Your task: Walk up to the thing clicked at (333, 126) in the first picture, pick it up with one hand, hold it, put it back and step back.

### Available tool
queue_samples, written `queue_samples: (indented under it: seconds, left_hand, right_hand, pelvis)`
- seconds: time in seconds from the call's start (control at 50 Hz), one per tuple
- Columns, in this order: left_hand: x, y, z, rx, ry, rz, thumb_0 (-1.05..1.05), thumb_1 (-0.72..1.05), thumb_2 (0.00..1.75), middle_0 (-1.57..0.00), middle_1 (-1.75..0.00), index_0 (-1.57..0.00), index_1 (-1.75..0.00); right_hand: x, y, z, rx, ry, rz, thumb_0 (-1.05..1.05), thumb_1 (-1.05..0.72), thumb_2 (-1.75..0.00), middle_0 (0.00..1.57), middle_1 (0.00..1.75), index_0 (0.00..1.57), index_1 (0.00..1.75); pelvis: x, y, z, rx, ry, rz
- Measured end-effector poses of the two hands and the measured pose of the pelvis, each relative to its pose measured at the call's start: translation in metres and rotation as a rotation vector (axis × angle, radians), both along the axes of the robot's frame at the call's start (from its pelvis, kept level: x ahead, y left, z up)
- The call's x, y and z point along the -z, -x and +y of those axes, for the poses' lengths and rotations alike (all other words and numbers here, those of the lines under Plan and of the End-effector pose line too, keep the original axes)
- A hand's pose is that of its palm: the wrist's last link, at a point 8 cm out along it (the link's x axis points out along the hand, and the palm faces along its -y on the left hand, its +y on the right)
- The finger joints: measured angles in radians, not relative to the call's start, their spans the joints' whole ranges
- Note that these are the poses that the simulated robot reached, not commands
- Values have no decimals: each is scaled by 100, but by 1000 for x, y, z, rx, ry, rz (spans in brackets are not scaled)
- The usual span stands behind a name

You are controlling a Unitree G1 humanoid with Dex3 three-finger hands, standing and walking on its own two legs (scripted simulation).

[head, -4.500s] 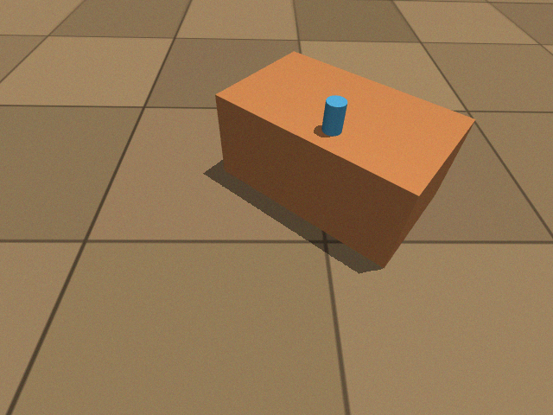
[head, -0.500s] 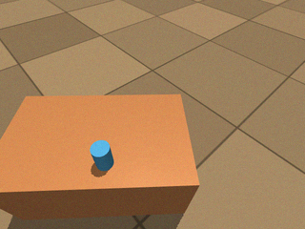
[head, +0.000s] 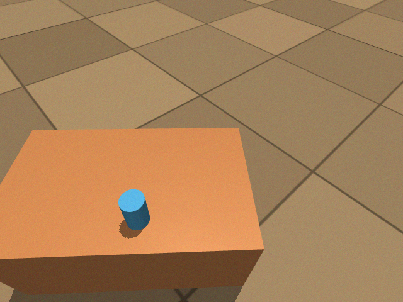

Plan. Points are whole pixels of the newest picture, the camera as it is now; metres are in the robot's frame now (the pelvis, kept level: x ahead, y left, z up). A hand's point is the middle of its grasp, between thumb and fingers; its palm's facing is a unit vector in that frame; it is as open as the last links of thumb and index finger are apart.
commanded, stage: walk up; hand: left
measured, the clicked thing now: (135, 210) +0.45 +0.22 -0.27
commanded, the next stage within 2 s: stand in 0.50 s
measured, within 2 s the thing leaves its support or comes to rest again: neither
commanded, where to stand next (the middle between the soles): +0.03 -0.01 m, yaw +5 degrees
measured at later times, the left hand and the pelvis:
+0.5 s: hand out of the picture +0.09 +0.24 -0.16, palm faces +0.00 -0.95 -0.32, open 7.4 cm; pelvis +0.00 -0.01 +0.00, yaw +0 degrees
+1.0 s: hand out of the picture +0.08 +0.25 -0.15, palm faces +0.00 -0.94 -0.35, open 7.4 cm; pelvis +0.00 +0.00 +0.00, yaw +1 degrees
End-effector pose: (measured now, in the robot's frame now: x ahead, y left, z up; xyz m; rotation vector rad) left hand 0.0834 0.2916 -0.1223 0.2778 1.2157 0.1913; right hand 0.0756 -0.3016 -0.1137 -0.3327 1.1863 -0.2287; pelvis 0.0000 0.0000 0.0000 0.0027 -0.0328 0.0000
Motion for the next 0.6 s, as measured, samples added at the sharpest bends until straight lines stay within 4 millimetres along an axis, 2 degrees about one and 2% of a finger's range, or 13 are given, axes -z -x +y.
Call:
queue_samples:
  seconds: [0.34, 0.6]
  left_hand:
    - [-2, 0, -2, 1, -11, 2, 1, 91, 90, -20, -30, -20, -30]
    - [-4, -1, -6, 7, -15, -7, 1, 91, 90, -20, -30, -20, -30]
  right_hand:
    - [5, 12, -2, 17, -12, 26, 0, -90, -90, 20, 30, 21, 30]
    - [7, 10, -3, 9, -21, 42, 0, -90, -90, 20, 30, 21, 30]
  pelvis:
    - [0, -1, -4, 1, 0, -6]
    - [-1, -2, -6, -5, 0, -5]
